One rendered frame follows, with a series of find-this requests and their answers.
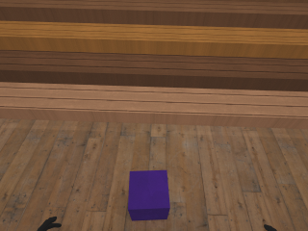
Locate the robot left hand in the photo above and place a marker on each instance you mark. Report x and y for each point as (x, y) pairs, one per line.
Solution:
(48, 224)

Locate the carton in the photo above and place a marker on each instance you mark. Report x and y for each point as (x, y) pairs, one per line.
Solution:
(148, 196)

